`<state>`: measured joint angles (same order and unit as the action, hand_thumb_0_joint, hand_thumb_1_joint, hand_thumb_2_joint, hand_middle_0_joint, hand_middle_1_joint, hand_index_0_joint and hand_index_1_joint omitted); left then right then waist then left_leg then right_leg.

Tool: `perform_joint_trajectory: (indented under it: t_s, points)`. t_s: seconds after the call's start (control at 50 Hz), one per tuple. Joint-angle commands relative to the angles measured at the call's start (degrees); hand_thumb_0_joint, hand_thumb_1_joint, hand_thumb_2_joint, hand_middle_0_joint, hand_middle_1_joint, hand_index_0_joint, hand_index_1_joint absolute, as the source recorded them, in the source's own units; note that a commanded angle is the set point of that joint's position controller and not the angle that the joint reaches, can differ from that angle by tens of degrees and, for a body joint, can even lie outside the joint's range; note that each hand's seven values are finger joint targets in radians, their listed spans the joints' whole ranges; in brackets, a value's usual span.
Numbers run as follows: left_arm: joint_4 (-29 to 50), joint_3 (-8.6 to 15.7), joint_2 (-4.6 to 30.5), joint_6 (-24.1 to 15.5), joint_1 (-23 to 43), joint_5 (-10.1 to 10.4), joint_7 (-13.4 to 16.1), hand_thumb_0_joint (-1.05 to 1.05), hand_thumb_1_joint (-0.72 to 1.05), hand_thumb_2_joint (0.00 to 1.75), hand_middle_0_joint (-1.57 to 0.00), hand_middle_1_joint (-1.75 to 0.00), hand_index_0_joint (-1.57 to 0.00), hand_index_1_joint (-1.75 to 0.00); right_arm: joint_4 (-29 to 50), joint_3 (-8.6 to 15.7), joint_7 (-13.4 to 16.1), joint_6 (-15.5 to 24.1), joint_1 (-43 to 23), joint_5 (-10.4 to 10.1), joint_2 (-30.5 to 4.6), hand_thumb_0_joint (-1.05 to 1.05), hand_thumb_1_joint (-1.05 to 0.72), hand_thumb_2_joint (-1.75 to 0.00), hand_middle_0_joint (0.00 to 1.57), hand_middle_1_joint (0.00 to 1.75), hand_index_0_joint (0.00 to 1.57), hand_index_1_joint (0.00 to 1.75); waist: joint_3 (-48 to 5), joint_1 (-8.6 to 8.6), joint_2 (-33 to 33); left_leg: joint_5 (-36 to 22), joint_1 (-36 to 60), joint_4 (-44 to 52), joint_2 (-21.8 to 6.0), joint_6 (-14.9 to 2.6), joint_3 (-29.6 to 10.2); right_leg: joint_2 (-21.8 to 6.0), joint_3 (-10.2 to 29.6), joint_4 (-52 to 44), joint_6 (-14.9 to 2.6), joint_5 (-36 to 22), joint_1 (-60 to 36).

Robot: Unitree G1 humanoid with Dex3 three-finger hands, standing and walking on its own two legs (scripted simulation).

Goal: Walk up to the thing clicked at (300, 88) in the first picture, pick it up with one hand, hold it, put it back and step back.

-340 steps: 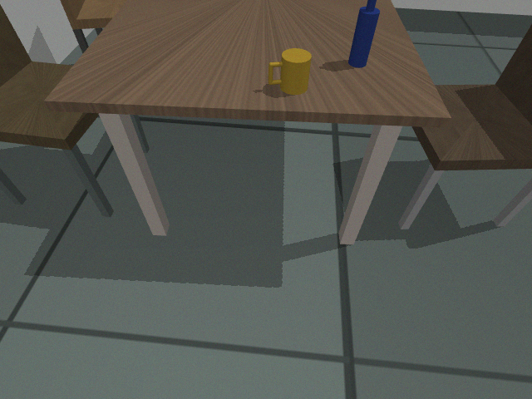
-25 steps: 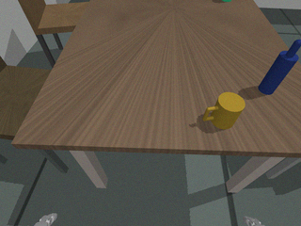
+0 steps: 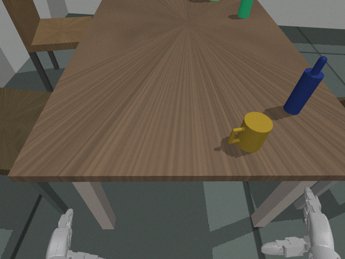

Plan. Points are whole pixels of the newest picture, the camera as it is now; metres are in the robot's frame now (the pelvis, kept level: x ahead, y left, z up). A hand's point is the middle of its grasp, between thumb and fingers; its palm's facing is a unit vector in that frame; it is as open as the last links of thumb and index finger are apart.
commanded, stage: rise first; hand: right
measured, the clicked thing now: (247, 133) +0.43 -0.22 +0.02
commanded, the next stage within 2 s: go down in 1.22 s
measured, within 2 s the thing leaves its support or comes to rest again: neither
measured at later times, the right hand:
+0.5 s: hand (311, 220) +0.17 -0.26 +0.07, palm faces +0.35 +0.85 -0.40, open 17.6 cm
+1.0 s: hand (331, 211) +0.17 -0.26 +0.12, palm faces +0.38 +0.82 -0.43, open 17.5 cm
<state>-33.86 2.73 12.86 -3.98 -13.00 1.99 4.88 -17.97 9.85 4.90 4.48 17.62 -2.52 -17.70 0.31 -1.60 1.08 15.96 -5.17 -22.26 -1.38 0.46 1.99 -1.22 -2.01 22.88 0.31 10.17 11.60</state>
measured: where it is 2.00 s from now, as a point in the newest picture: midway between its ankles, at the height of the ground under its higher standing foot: outside the picture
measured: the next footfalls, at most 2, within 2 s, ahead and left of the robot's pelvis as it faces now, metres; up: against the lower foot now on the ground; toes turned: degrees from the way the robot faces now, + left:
none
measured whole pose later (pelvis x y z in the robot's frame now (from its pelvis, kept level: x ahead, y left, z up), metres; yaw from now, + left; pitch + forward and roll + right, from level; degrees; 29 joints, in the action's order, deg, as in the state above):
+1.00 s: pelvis -0.02 +0.00 +0.00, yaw -1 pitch -5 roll +0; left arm -37.4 9.3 12.7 -5.9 -13.1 1.2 2.4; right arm 9.4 19.6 1.1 17.2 25.0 -2.8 -19.7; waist 3.3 -3.1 2.5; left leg 15.2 -2.4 -22.1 -1.5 0.1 2.9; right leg -1.0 -1.2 20.9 0.6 8.1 8.3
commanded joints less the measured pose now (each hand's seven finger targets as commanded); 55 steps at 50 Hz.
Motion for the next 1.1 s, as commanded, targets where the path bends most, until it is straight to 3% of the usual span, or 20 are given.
perform_joint_trajectory:
  t_s: [0.0,0.12,0.18,0.24,0.3,0.32,0.44,0.52,0.56,0.6,0.64,0.68,0.72,0.74,0.78,0.82,0.86,0.96,1.02,1.08]
  points:
    - [7.07,4.56,8.43,-2.32,-0.37,0.1,-0.06,0.0,-0.54,0.02,-0.06,-0.04,-0.06,-0.05,14.01,7.22,0.13,3.32,-0.67,-0.47,-10.99,0.0,0.59,-0.04,0.03,0.06,0.04,0.06,-1.42,0.55,0.59,-10.96,-4.63,4.3,1.34,-0.47,1.33,1.11,-1.44,-3.4,-1.38,-8.07,-6.19]
    - [8.11,7.33,10.21,-2.89,4.61,-0.12,-0.71,0.0,-0.55,0.03,-0.06,-0.04,-0.05,-0.05,22.34,8.77,-0.9,4.8,-0.97,-0.72,-10.96,0.0,0.59,-0.03,0.04,0.06,0.04,0.06,-3.46,-0.08,-0.9,-15.99,-3.39,3.82,0.52,0.3,0.98,1.24,-1.26,-2.54,-1.73,-11.88,-8.23]
    - [8.1,3.45,6.14,-3.03,5.58,-0.28,-0.88,0.0,-0.56,0.04,-0.06,-0.04,-0.05,-0.05,26.58,9.2,-0.87,6.32,-0.83,-0.46,-11.2,0.0,0.58,-0.03,0.04,0.06,0.04,0.06,-4.14,-1.16,-1.73,-18.32,-2.15,3.54,0.12,0.7,0.97,1.47,-1.03,-2.23,-1.86,-13.61,-8.81]
    - [8.26,7.8,10.96,-3.1,5.66,-0.68,-0.15,0.0,-0.57,0.05,-0.06,-0.05,-0.05,-0.06,26.65,12.04,-0.46,7.3,0.41,-0.2,-13.46,0.0,0.56,-0.04,0.04,0.05,0.04,0.05,-3.83,-0.79,-1.84,-15.03,-2.16,4.19,-0.09,0.72,0.87,1.68,-0.89,-2.86,-1.91,-10.41,-8.54]
    - [6.15,6.68,8.66,-3.08,4.53,-0.7,-0.67,0.0,-0.56,0.04,-0.06,-0.04,-0.05,-0.05,28.84,12.31,-0.93,8.48,2.34,-0.31,-12.53,0.0,0.59,-0.03,0.04,0.06,0.04,0.06,-2.63,-1.35,0.72,-14.3,-2.18,4.23,0.09,0.16,0.93,1.69,-1.21,-3.32,-1.63,-10.52,-8.32]
    - [4.16,8.72,10.04,-2.96,3.56,-0.68,-0.54,0.0,-0.56,0.04,-0.06,-0.05,-0.05,-0.05,28.8,13.49,-0.87,8.76,2.45,-0.39,-13.6,0.0,0.58,-0.03,0.04,0.06,0.04,0.06,-2.03,-1.18,0.8,-13.43,-2.46,4.35,0.18,0.12,1.13,1.61,-1.0,-3.47,-1.69,-9.68,-7.98]
    - [5.46,5.4,6.07,-3.38,3.94,-0.45,-1.52,0.0,-0.57,0.05,-0.06,-0.04,-0.05,-0.06,33.0,12.93,-1.85,11.25,2.77,-0.38,-12.32,0.0,0.56,-0.03,0.04,0.05,0.05,0.05,-1.18,-0.97,0.59,-11.15,-3.1,4.94,0.31,-0.06,1.19,1.62,-1.16,-4.01,-1.72,-7.79,-7.6]
    - [5.43,10.4,10.99,-3.89,4.08,-0.66,-1.19,0.0,-0.57,0.04,-0.06,-0.04,-0.05,-0.05,33.48,14.31,-2.03,11.98,2.99,-0.73,-12.85,0.0,0.56,-0.03,0.04,0.06,0.05,0.06,-0.66,-0.49,-0.14,-10.61,-3.93,5.11,0.2,0.03,1.34,1.58,-0.89,-4.14,-1.81,-7.14,-8.37]
    - [6.26,7.89,8.12,-4.33,5.44,-0.52,-1.66,0.0,-0.57,0.05,-0.06,-0.04,-0.05,-0.06,34.99,14.2,-2.18,12.65,2.94,-0.74,-12.37,0.0,0.55,-0.03,0.04,0.05,0.05,0.05,-0.28,-1.19,0.92,-8.81,-3.71,5.31,0.36,-0.41,1.43,1.59,-0.92,-4.42,-1.65,-6.25,-7.87]
    - [6.02,10.25,10.23,-4.57,4.89,-0.57,-1.41,0.0,-0.57,0.04,-0.06,-0.04,-0.05,-0.05,35.31,14.6,-2.2,13.08,2.47,-0.87,-12.65,0.0,0.54,-0.04,0.05,0.05,0.05,0.05,-0.58,-0.78,-0.13,-7.15,-3.74,5.28,0.86,-0.84,1.73,1.28,-0.64,-4.93,-1.52,-5.25,-8.16]
    - [5.29,6.76,6.33,-4.6,5.16,-0.4,-2.06,0.0,-0.57,0.05,-0.06,-0.05,-0.05,-0.06,37.17,13.82,-2.39,13.81,3.11,-0.81,-11.71,0.0,0.56,-0.04,0.04,0.06,0.05,0.06,0.4,-1.89,2.7,-6.37,-3.89,5.26,0.86,-1.21,1.68,1.4,-0.89,-5.2,-1.24,-4.95,-7.5]
    - [4.81,9.37,8.72,-4.69,4.82,-0.44,-1.8,0.0,-0.58,0.05,-0.06,-0.05,-0.05,-0.06,36.26,14.62,-2.35,14.13,3.08,-0.74,-12.38,0.0,0.53,-0.04,0.05,0.05,0.05,0.05,-0.14,-1.45,0.83,-5.51,-3.69,5.05,1.39,-1.34,2.2,0.82,-0.4,-5.64,-1.22,-4.5,-7.42]
    - [5.33,7.34,6.84,-5.02,5.43,-0.57,-2.06,0.0,-0.57,0.05,-0.06,-0.05,-0.05,-0.06,37.88,14.92,-2.42,14.69,2.62,-0.75,-12.57,0.0,0.54,-0.04,0.05,0.05,0.05,0.05,-0.51,-1.43,2.03,-6.55,-3.38,5.21,0.95,-1.16,1.76,1.27,-0.72,-5.12,-1.32,-4.97,-7.61]
    - [5.86,9.49,9.07,-5.09,5.16,-0.55,-1.79,0.0,-0.57,0.06,-0.06,-0.05,-0.05,-0.06,37.67,15.89,-2.34,14.83,2.57,-0.82,-13.41,0.0,0.54,-0.04,0.05,0.05,0.05,0.05,-1.16,-1.23,0.27,-6.93,-3.2,5.32,0.84,-0.97,1.73,1.4,-0.77,-4.9,-1.42,-5.36,-7.72]
    - [3.28,8.31,7.57,-5.02,5.25,-0.69,-2.01,0.0,-0.57,0.06,-0.06,-0.05,-0.05,-0.06,38.02,15.77,-2.45,15.1,2.81,-0.86,-13.12,0.0,0.53,-0.04,0.05,0.05,0.05,0.05,-0.18,-1.72,1.7,-6.82,-3.52,5.21,0.68,-0.97,1.6,1.54,-0.76,-4.75,-1.44,-5.21,-7.47]
    - [5.59,10.57,10.17,-5.39,6.99,-0.7,-1.74,0.0,-0.56,0.06,-0.06,-0.05,-0.05,-0.06,38.72,16.25,-2.36,15.45,2.79,-0.89,-13.27,0.0,0.55,-0.04,0.05,0.06,0.05,0.06,-1.63,-1.6,1.1,-6.63,-2.98,4.86,1.1,-1.24,1.84,1.19,-0.57,-4.97,-1.17,-5.5,-8.05]
    - [6.06,8.7,8.37,-5.39,5.82,-0.71,-2.02,0.0,-0.57,0.06,-0.06,-0.05,-0.05,-0.06,38.96,16.32,-2.43,15.86,2.71,-0.86,-13.04,0.0,0.53,-0.04,0.05,0.06,0.05,0.06,-1.81,-1.81,0.46,-6.61,-2.43,4.88,1.4,-1.35,2.22,1.03,-0.38,-5.18,-1.23,-5.71,-8.07]
    - [6.03,10.79,9.9,-5.23,5.05,-0.53,-1.98,0.0,-0.57,0.06,-0.06,-0.05,-0.05,-0.06,39.17,16.96,-2.55,16.26,3.3,-1.23,-13.07,0.0,0.54,-0.05,0.05,0.06,0.05,0.06,-0.62,-1.41,0.68,-6.73,-2.79,5.09,1.2,-1.16,1.94,1.21,-0.61,-5.16,-1.29,-5.49,-7.82]
    - [4.72,8.05,6.34,-5.03,4.75,-0.24,-2.37,0.0,-0.57,0.07,-0.06,-0.05,-0.05,-0.06,40.02,17.43,-2.78,16.58,3.08,-1.32,-13.44,0.0,0.54,-0.05,0.05,0.06,0.05,0.06,0.28,-2.1,1.59,-6.71,-3.12,5.24,0.92,-1.06,1.61,1.58,-0.84,-4.9,-1.36,-5.51,-6.95]
    - [5.54,9.55,8.11,-5.01,4.47,-0.49,-2.15,0.0,-0.56,0.07,-0.06,-0.06,-0.05,-0.06,40.08,18.14,-2.7,16.74,3.34,-1.31,-13.99,0.0,0.53,-0.05,0.05,0.06,0.05,0.06,-1.61,-1.76,0.12,-8.39,-2.19,5.26,0.78,-0.75,1.55,1.66,-0.75,-4.52,-1.6,-6.8,-7.8]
